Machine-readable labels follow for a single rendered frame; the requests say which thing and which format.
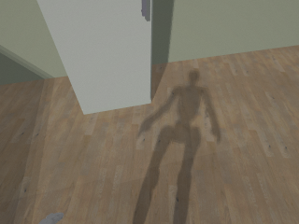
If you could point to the fridge door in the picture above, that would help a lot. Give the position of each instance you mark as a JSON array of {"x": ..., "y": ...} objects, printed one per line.
[{"x": 106, "y": 48}]

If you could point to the robot left hand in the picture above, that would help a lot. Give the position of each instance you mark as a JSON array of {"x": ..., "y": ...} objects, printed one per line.
[{"x": 52, "y": 218}]

